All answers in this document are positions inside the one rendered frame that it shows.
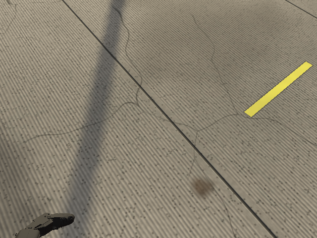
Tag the robot left hand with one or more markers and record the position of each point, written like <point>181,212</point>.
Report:
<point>44,224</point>

